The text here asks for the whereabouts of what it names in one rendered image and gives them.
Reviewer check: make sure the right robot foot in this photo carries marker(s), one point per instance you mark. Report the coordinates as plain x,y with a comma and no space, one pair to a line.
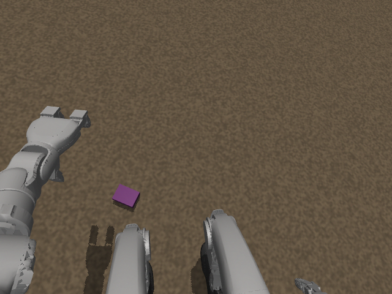
206,270

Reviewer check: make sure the left robot arm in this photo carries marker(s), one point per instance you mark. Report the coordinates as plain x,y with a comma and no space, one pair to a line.
20,187

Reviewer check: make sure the right robot hand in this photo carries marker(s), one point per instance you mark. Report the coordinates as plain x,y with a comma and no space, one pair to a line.
308,287

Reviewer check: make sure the small box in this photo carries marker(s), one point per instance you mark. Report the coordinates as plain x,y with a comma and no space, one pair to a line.
126,196

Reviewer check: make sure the left robot hand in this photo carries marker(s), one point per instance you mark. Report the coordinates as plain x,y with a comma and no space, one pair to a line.
53,129

